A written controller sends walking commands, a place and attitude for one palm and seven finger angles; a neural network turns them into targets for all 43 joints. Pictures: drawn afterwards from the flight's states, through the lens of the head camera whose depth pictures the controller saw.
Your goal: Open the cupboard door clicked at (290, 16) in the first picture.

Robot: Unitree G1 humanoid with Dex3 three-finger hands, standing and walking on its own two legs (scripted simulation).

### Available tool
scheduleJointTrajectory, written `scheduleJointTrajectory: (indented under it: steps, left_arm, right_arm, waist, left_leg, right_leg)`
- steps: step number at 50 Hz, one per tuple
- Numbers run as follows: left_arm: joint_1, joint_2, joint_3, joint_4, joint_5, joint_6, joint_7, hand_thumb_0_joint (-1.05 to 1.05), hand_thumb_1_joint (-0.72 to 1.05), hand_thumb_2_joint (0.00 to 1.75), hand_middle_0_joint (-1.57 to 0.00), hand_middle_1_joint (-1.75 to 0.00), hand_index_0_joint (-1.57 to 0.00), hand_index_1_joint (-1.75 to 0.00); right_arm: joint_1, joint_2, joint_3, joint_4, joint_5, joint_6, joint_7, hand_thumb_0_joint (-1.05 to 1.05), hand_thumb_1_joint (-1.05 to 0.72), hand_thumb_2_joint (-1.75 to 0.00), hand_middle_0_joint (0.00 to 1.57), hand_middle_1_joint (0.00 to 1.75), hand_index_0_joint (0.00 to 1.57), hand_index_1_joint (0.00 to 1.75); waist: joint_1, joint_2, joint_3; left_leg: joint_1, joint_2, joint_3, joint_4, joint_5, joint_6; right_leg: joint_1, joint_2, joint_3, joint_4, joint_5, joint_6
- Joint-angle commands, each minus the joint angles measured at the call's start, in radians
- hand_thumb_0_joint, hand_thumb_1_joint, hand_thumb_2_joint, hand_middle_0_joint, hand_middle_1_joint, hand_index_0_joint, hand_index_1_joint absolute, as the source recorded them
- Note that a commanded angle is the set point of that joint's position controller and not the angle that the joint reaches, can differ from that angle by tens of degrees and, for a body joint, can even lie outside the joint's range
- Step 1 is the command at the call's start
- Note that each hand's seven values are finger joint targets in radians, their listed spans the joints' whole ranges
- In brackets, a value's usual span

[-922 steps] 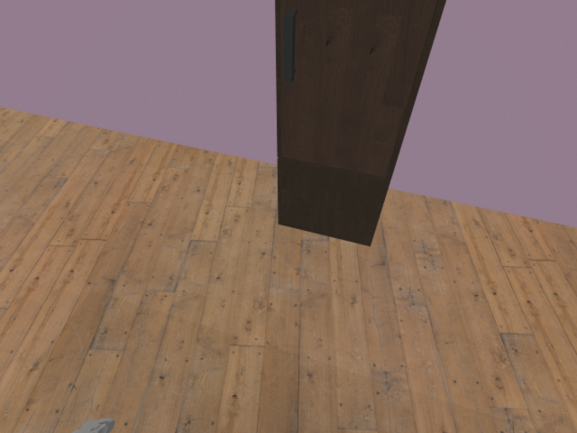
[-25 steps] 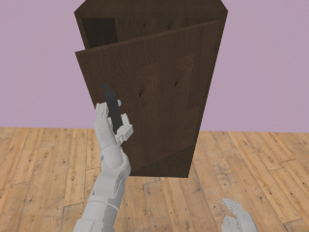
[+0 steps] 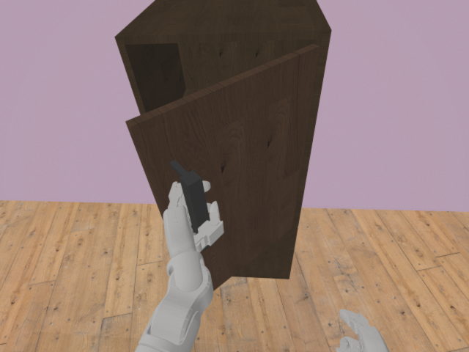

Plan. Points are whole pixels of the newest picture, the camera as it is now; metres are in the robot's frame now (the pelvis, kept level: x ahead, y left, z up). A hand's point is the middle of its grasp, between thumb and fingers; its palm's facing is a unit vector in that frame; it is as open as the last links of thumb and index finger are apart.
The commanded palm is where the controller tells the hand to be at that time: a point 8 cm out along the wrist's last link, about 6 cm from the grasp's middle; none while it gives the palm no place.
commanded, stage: open thumb and fingers to let go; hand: left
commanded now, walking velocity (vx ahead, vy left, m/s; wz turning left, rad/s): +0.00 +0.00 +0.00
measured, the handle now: (191, 207) +0.34 +0.09 +0.10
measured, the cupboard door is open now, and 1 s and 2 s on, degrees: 44 44 44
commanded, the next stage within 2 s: slide the hand sideways off the handle in 0.70 s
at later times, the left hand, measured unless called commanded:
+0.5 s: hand (208, 227) +0.30 +0.06 +0.09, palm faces +0.30 -0.95 -0.03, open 13.7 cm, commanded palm +0.26 +0.10 +0.10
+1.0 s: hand (204, 242) +0.27 +0.06 +0.09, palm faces -0.16 -0.99 -0.05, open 16.1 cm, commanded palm +0.26 +0.10 +0.10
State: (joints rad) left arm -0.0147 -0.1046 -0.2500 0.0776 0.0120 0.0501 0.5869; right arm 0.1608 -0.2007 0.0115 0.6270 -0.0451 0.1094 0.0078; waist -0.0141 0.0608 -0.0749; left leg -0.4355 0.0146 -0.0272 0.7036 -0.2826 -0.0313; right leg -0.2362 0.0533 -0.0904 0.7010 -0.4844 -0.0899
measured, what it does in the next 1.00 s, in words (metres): stands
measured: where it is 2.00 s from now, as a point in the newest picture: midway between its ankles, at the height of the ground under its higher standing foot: outside the picture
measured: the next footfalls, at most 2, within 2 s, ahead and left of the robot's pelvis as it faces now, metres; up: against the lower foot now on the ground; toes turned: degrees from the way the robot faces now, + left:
none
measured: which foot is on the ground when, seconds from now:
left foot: down 0.00-1.00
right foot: down 0.00-1.00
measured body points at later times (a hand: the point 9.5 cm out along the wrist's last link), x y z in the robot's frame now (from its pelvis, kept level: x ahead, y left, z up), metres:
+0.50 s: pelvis +0.00 +0.01 +0.00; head -0.01 -0.03 +0.45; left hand +0.28 +0.11 +0.10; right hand +0.18 -0.21 -0.10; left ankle +0.05 +0.15 -0.71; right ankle -0.07 -0.05 -0.71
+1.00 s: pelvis -0.02 +0.02 +0.00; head -0.02 +0.00 +0.45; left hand +0.28 +0.12 +0.10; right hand +0.15 -0.20 -0.10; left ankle +0.05 +0.15 -0.71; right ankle -0.07 -0.05 -0.71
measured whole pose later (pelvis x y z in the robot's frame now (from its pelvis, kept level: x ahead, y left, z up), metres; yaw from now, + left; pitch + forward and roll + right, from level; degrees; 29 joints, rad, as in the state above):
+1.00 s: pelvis -0.02 +0.02 +0.00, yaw +0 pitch +1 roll +0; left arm -0.04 0.06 -0.25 0.13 -0.09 -0.11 0.09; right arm 0.20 -0.22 0.03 0.56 0.01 0.09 -0.01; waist 0.00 0.07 -0.05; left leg -0.48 0.00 -0.01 0.73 -0.27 0.00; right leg -0.29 0.03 -0.08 0.75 -0.48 -0.06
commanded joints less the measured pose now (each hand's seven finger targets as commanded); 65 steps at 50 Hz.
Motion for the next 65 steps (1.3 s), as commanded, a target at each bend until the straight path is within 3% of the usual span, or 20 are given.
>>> scheduleJointTrajectory:
  steps: [1, 5, 10, 14, 16, 27, 34, 40, 41, 42, 44, 46, 48, 50, 54, 57, 59, 62, 64, 65]
  left_arm:
    - [-0.183, -0.110, 0.009, -0.251, 0.030, -0.074, -0.002, 0.00, 0.41, 0.69, -0.36, -1.30, -0.36, -1.30]
    - [-0.153, -0.107, -0.008, -0.298, 0.024, -0.078, -0.025, 0.00, 0.13, 0.57, -0.35, -1.27, -0.35, -1.27]
    - [-0.208, -0.104, -0.028, -0.317, 0.034, -0.094, -0.026, 0.00, -0.22, 0.42, -0.32, -1.23, -0.32, -1.23]
    - [-0.171, -0.114, -0.039, -0.311, 0.033, -0.096, -0.029, 0.00, -0.50, 0.30, -0.30, -1.20, -0.30, -1.20]
    - [-0.188, -0.103, -0.029, -0.330, 0.029, -0.100, -0.025, 0.00, -0.50, 0.30, -0.30, -1.20, -0.30, -1.20]
    - [-0.236, -0.105, -0.020, -0.283, 0.034, -0.091, -0.002, 0.00, -0.50, 0.30, -0.21, -0.65, -0.21, -0.65]
    - [-0.243, -0.096, 0.007, -0.244, 0.027, -0.081, 0.011, 0.00, -0.50, 0.30, -0.15, -0.30, -0.15, -0.30]
    - [-0.335, -0.105, 0.012, -0.193, 0.032, -0.077, 0.030, 0.00, -0.50, 0.30, -0.15, -0.30, -0.15, -0.30]
    - [-0.313, -0.026, -0.204, -0.176, 0.112, -0.129, -0.193, 0.00, -0.50, 0.30, -0.15, -0.30, -0.15, -0.30]
    - [-0.362, 0.045, -0.123, -0.227, 0.065, -0.186, -0.309, 0.00, -0.50, 0.30, -0.15, -0.30, -0.15, -0.30]
    - [-0.412, 0.101, -0.113, -0.278, 0.007, -0.250, -0.481, 0.00, -0.50, 0.30, -0.15, -0.30, -0.15, -0.30]
    - [-0.368, 0.084, -0.082, -0.218, -0.075, -0.258, -0.570, 0.00, -0.50, 0.30, -0.15, -0.30, -0.15, -0.30]
    - [-0.351, 0.042, -0.056, -0.173, -0.142, -0.240, -0.570, 0.00, -0.50, 0.30, -0.15, -0.30, -0.15, -0.30]
    - [-0.290, 0.044, -0.006, -0.161, -0.175, -0.227, -0.531, 0.00, -0.50, 0.30, -0.15, -0.30, -0.15, -0.30]
    - [-0.223, 0.087, 0.019, -0.221, -0.118, -0.239, -0.462, 0.00, -0.50, 0.30, -0.15, -0.30, -0.15, -0.30]
    - [-0.146, 0.098, 0.006, -0.268, -0.080, -0.250, -0.451, 0.00, -0.50, 0.30, -0.15, -0.30, -0.15, -0.30]
    - [-0.076, 0.140, 0.037, -0.294, -0.074, -0.250, -0.456, 0.00, -0.50, 0.30, -0.15, -0.30, -0.15, -0.30]
    - [-0.066, 0.138, 0.028, -0.343, -0.076, -0.239, -0.463, 0.00, -0.50, 0.30, -0.15, -0.30, -0.15, -0.30]
    - [-0.033, 0.160, 0.058, -0.359, -0.087, -0.229, -0.464, 0.00, -0.50, 0.30, -0.15, -0.30, -0.15, -0.30]
    - [-0.037, 0.162, 0.056, -0.386, -0.087, -0.229, -0.466, 0.00, -0.50, 0.30, -0.15, -0.30, -0.15, -0.30]
  right_arm:
    - [-0.136, -0.061, -0.025, -0.190, 0.006, -0.055, 0.006, 0.00, -0.90, -0.90, 0.20, 0.30, 0.20, 0.30]
    - [-0.129, -0.066, -0.028, -0.205, 0.013, -0.048, 0.007, 0.00, -0.90, -0.90, 0.20, 0.30, 0.20, 0.30]
    - [-0.128, -0.069, -0.028, -0.201, 0.015, -0.054, 0.001, 0.00, -0.90, -0.90, 0.20, 0.30, 0.20, 0.30]
    - [-0.125, -0.068, -0.029, -0.206, 0.018, -0.058, 0.001, 0.00, -0.90, -0.90, 0.20, 0.30, 0.20, 0.30]
    - [-0.119, -0.068, -0.029, -0.207, 0.017, -0.059, -0.001, 0.00, -0.90, -0.90, 0.20, 0.30, 0.20, 0.30]
    - [-0.136, -0.065, -0.024, -0.196, 0.014, -0.057, -0.003, 0.00, -0.90, -0.90, 0.20, 0.30, 0.20, 0.30]
    - [-0.146, -0.061, -0.023, -0.194, 0.010, -0.055, -0.003, 0.00, -0.90, -0.90, 0.20, 0.30, 0.20, 0.30]
    - [-0.157, -0.062, -0.021, -0.177, 0.007, -0.058, -0.001, 0.00, -0.90, -0.90, 0.20, 0.30, 0.20, 0.30]
    - [-0.076, -0.103, -0.019, -0.154, 0.010, -0.039, 0.015, 0.00, -0.90, -0.90, 0.20, 0.30, 0.20, 0.30]
    - [-0.069, -0.096, -0.028, -0.195, 0.025, -0.040, 0.006, 0.00, -0.90, -0.90, 0.20, 0.30, 0.20, 0.30]
    - [-0.067, -0.096, -0.020, -0.217, 0.037, -0.046, -0.012, 0.00, -0.90, -0.90, 0.20, 0.30, 0.20, 0.30]
    - [-0.067, -0.089, -0.009, -0.236, 0.054, -0.065, -0.025, 0.00, -0.90, -0.90, 0.20, 0.30, 0.20, 0.30]
    - [-0.082, -0.090, -0.003, -0.240, 0.067, -0.088, -0.031, 0.00, -0.90, -0.90, 0.20, 0.30, 0.20, 0.30]
    - [-0.089, -0.096, -0.005, -0.243, 0.068, -0.110, -0.029, 0.00, -0.90, -0.90, 0.20, 0.30, 0.20, 0.30]
    - [-0.081, -0.099, -0.009, -0.259, 0.059, -0.127, -0.008, 0.00, -0.90, -0.90, 0.20, 0.30, 0.20, 0.30]
    - [-0.068, -0.096, -0.012, -0.277, 0.056, -0.130, 0.007, 0.00, -0.90, -0.90, 0.20, 0.30, 0.20, 0.30]
    - [-0.077, -0.097, -0.012, -0.289, 0.056, -0.125, 0.007, 0.00, -0.90, -0.90, 0.20, 0.30, 0.20, 0.30]
    - [-0.083, -0.093, -0.006, -0.299, 0.057, -0.122, 0.002, 0.00, -0.90, -0.90, 0.20, 0.30, 0.20, 0.30]
    - [-0.091, -0.094, -0.004, -0.303, 0.057, -0.123, -0.003, 0.00, -0.90, -0.90, 0.20, 0.30, 0.20, 0.30]
    - [-0.091, -0.094, -0.003, -0.301, 0.058, -0.124, -0.005, 0.00, -0.90, -0.90, 0.20, 0.30, 0.20, 0.30]
  waist:
    - [0.027, -0.171, -0.180]
    - [0.016, -0.174, -0.174]
    - [-0.002, -0.163, -0.160]
    - [0.005, -0.156, -0.176]
    - [0.008, -0.160, -0.203]
    - [0.006, -0.149, -0.168]
    - [0.025, -0.158, -0.175]
    - [0.011, -0.152, -0.137]
    - [-0.078, -0.216, -0.066]
    - [-0.048, -0.179, -0.139]
    - [-0.045, -0.067, -0.233]
    - [-0.041, -0.070, -0.216]
    - [-0.035, -0.110, -0.161]
    - [-0.012, -0.154, -0.137]
    - [0.014, -0.132, -0.148]
    - [0.015, -0.126, -0.138]
    - [0.027, -0.121, -0.133]
    - [0.016, -0.094, -0.101]
    - [0.020, -0.119, -0.089]
    - [0.016, -0.091, -0.095]
  left_leg:
    - [0.180, -0.031, 0.007, 0.003, 0.221, 0.048]
    - [0.183, -0.029, 0.010, 0.008, 0.239, 0.050]
    - [0.186, -0.027, 0.001, 0.019, 0.215, 0.054]
    - [0.188, -0.024, 0.000, 0.020, 0.227, 0.054]
    - [0.188, -0.027, 0.001, 0.020, 0.227, 0.053]
    - [0.186, -0.021, 0.001, 0.017, 0.190, 0.050]
    - [0.177, -0.020, 0.001, 0.011, 0.182, 0.048]
    - [0.167, -0.019, 0.000, 0.014, 0.130, 0.048]
    - [0.185, -0.033, -0.005, -0.022, 0.164, 0.065]
    - [0.185, -0.029, -0.004, -0.018, 0.187, 0.073]
    - [0.241, -0.035, 0.007, -0.003, 0.200, 0.078]
    - [0.241, -0.032, 0.000, -0.008, 0.156, 0.075]
    - [0.230, -0.023, -0.009, -0.029, 0.092, 0.068]
    - [0.213, -0.017, -0.012, -0.047, 0.051, 0.062]
    - [0.210, -0.012, -0.005, -0.064, 0.070, 0.062]
    - [0.206, -0.009, 0.006, -0.056, 0.086, 0.065]
    - [0.197, -0.007, 0.015, -0.058, 0.089, 0.065]
    - [0.199, -0.009, 0.020, -0.056, 0.069, 0.064]
    - [0.189, -0.008, 0.017, -0.059, 0.060, 0.064]
    - [0.200, -0.009, 0.019, -0.057, 0.070, 0.063]
  right_leg:
    - [-0.071, -0.109, 0.114, -0.139, 0.686, 0.110]
    - [-0.062, -0.110, 0.109, -0.127, 0.765, 0.117]
    - [-0.110, -0.106, 0.109, -0.126, 0.693, 0.116]
    - [-0.111, -0.099, 0.094, -0.109, 0.693, 0.111]
    - [-0.099, -0.098, 0.098, -0.104, 0.698, 0.112]
    - [-0.139, -0.087, 0.092, -0.124, 0.559, 0.099]
    - [-0.134, -0.083, 0.087, -0.128, 0.508, 0.091]
    - [-0.189, -0.078, 0.085, -0.150, 0.360, 0.084]
    - [-0.222, -0.061, 0.103, -0.121, 0.446, 0.088]
    - [-0.194, -0.061, 0.100, -0.093, 0.497, 0.086]
    - [-0.172, -0.066, 0.107, -0.080, 0.527, 0.079]
    - [-0.185, -0.059, 0.097, -0.100, 0.467, 0.080]
    - [-0.209, -0.044, 0.076, -0.132, 0.338, 0.076]
    - [-0.220, -0.038, 0.065, -0.148, 0.264, 0.080]
    - [-0.205, -0.037, 0.060, -0.128, 0.253, 0.072]
    - [-0.206, -0.035, 0.063, -0.120, 0.283, 0.072]
    - [-0.191, -0.038, 0.073, -0.124, 0.293, 0.073]
    - [-0.206, -0.037, 0.076, -0.136, 0.271, 0.074]
    - [-0.201, -0.037, 0.079, -0.144, 0.255, 0.075]
    - [-0.201, -0.037, 0.082, -0.141, 0.268, 0.074]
